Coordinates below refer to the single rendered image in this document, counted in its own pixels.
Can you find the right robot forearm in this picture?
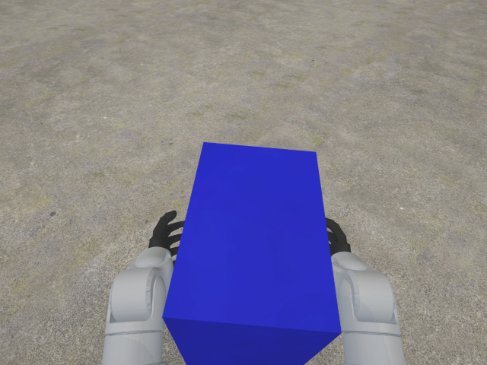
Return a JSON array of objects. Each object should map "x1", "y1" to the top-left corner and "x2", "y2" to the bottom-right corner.
[{"x1": 331, "y1": 252, "x2": 406, "y2": 365}]

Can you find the right robot hand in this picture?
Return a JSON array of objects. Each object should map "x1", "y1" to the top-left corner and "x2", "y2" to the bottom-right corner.
[{"x1": 326, "y1": 218, "x2": 351, "y2": 256}]

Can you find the carton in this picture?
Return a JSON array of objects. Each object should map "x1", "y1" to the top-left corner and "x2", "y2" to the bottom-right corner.
[{"x1": 162, "y1": 142, "x2": 342, "y2": 365}]

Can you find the left robot hand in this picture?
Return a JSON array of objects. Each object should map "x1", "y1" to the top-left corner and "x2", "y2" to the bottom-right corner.
[{"x1": 148, "y1": 211, "x2": 185, "y2": 267}]

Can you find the left robot forearm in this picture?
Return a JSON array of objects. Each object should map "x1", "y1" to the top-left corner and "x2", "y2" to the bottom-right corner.
[{"x1": 102, "y1": 246, "x2": 173, "y2": 365}]

